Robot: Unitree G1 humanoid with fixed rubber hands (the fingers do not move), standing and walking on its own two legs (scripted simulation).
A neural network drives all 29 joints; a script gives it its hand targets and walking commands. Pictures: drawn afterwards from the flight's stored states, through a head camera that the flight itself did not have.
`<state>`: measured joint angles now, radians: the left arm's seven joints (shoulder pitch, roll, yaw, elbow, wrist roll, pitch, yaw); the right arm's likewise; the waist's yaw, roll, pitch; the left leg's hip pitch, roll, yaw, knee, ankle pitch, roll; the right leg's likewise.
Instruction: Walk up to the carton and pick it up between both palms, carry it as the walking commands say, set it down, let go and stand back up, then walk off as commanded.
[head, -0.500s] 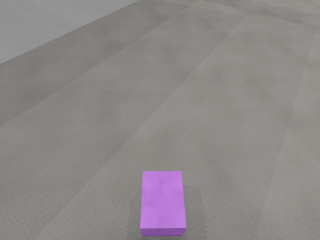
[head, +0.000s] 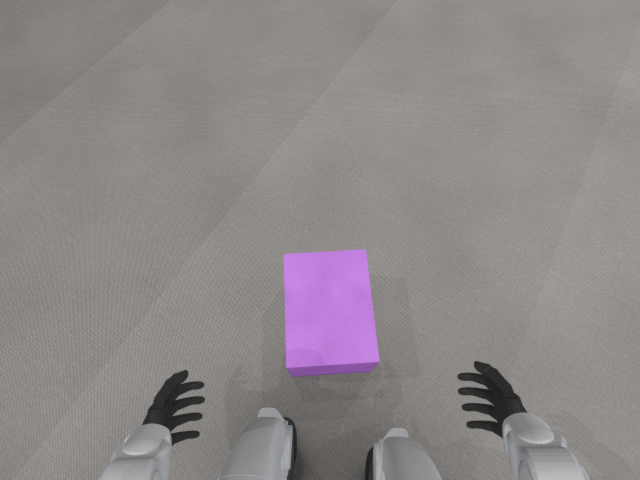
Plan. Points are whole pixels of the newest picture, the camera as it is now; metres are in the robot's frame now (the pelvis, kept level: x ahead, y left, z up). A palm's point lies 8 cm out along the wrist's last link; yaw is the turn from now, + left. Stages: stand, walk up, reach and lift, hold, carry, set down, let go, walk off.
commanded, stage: reach and lift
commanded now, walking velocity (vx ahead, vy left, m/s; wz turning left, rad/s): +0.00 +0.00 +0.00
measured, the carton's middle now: (328, 314) +0.47 +0.02 -0.62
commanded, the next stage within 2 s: none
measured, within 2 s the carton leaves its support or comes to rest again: neither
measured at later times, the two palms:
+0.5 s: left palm (191, 338) +0.30 +0.22 -0.13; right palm (476, 322) +0.34 -0.20 -0.13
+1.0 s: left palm (213, 256) +0.44 +0.22 -0.17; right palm (457, 244) +0.48 -0.19 -0.16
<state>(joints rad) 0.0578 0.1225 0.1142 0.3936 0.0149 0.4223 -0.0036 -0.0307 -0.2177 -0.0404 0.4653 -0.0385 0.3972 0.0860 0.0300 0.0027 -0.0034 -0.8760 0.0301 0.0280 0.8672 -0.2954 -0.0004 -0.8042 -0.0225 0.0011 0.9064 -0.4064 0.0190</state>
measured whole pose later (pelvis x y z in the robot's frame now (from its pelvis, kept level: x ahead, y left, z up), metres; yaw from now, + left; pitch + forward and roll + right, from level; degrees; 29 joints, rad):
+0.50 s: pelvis -0.05 +0.00 -0.04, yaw -1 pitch +23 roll +0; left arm -0.56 0.14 0.21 0.63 -0.02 0.40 0.06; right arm -0.68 -0.25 -0.16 0.79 0.00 0.37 0.06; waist 0.06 -0.01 0.06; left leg -1.15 0.01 0.00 1.00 -0.26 0.00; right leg -1.09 0.00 0.02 1.07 -0.38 0.02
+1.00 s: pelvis -0.03 +0.00 -0.06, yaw -2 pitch +43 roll -1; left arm -0.94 0.17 0.38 0.78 0.06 0.13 0.05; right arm -1.08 -0.31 -0.24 0.94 0.00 0.13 0.06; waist 0.06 -0.01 -0.06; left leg -1.52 0.02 0.00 1.03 -0.26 -0.01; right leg -1.47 0.02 0.04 1.08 -0.37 0.03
